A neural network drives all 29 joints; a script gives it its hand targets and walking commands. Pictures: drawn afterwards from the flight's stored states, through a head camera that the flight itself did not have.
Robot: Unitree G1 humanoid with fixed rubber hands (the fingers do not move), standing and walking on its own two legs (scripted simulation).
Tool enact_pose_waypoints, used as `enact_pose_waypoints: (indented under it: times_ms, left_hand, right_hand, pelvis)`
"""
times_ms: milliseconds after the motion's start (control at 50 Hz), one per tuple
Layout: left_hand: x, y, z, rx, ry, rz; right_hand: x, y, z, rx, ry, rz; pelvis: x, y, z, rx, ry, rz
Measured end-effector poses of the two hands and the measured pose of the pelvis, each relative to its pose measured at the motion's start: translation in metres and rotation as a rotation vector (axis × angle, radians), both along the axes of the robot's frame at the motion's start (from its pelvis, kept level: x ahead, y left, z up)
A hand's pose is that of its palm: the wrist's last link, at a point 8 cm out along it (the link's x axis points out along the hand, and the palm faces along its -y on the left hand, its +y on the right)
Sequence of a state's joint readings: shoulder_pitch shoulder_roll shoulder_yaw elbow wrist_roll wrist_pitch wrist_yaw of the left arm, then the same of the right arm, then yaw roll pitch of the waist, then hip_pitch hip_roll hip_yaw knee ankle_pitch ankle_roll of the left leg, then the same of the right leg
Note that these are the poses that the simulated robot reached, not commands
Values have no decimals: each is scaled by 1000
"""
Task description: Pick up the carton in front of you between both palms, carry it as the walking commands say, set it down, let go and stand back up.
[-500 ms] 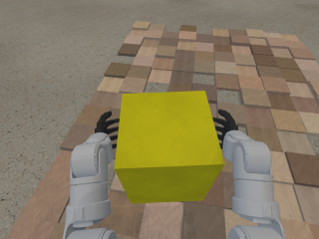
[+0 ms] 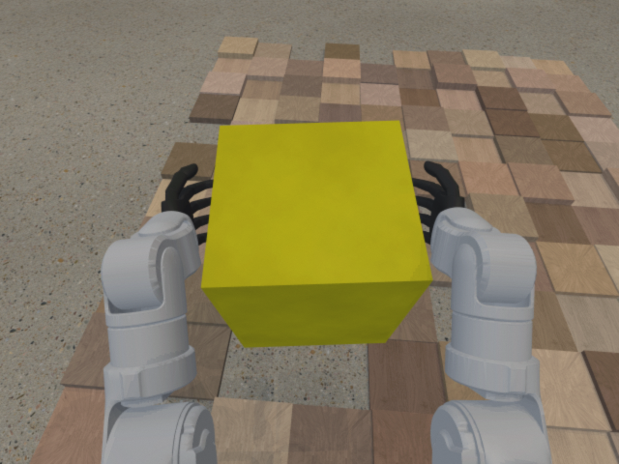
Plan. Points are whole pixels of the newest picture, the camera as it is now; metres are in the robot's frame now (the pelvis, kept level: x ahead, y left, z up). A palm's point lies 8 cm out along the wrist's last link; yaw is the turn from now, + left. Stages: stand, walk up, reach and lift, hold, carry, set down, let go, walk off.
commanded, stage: carry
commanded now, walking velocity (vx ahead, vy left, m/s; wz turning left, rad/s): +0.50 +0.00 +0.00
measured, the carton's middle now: (312, 247) +0.38 +0.00 +0.07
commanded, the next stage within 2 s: none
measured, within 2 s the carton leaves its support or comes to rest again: neither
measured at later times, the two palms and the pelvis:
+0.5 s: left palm (205, 98) +0.65 +0.16 +0.13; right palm (381, 87) +0.68 -0.14 +0.12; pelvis +0.33 -0.04 +0.02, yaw +2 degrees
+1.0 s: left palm out of the picture +1.06 +0.11 +0.14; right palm (377, 1) +1.03 -0.19 +0.14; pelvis +0.69 -0.02 -0.01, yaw +1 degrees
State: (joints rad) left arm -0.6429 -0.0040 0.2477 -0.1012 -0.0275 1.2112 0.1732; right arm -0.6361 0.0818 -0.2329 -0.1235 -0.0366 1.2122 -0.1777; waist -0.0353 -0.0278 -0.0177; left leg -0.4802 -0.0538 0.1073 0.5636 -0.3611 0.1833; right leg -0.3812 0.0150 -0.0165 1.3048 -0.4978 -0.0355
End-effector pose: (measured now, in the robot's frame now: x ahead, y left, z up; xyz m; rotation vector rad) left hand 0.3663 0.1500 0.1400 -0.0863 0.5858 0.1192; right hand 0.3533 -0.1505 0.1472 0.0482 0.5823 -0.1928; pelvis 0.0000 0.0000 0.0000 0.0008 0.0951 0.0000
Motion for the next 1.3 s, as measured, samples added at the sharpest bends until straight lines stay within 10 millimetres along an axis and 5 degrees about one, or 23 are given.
enact_pose_waypoints:
  times_ms: [200, 420, 520, 640, 780, 860, 1000, 1160, 1300]
  left_hand:
    - [118, -17, -14, -48, 80, 5]
    - [234, 4, -20, 40, 61, 152]
    - [294, 5, -5, 27, 61, 171]
    - [389, -2, 30, 47, -26, 131]
    - [517, 3, 51, 39, -142, 92]
    - [594, -3, 34, 28, -97, 45]
    - [692, -43, -1, -31, 50, -5]
    - [811, -64, -31, -26, 92, 13]
    - [874, -50, -36, 9, 90, 143]
  right_hand:
    - [109, -16, -13, 46, 77, -66]
    - [279, 6, -32, 71, 63, 139]
    - [342, 8, -19, 73, 64, 148]
    - [425, 0, 8, 84, -24, 116]
    - [546, 3, 40, 32, -141, 103]
    - [611, -4, 30, -6, -94, 70]
    - [679, -43, -10, 49, 50, -55]
    - [808, -63, -37, 64, 97, -35]
    - [914, -48, -42, 85, 98, 86]
  pelvis:
    - [124, 0, 19, -30, 14, 9]
    - [283, -33, 9, -1, -50, 33]
    - [344, -40, 23, 22, -25, 41]
    - [424, -35, 29, 11, -15, 32]
    - [555, -24, -1, -1, -34, 29]
    - [610, -22, -19, 45, -19, 25]
    - [689, -20, -8, 14, -13, 8]
    - [818, -49, -7, -13, 6, 6]
    - [902, -73, 12, -18, 0, 25]
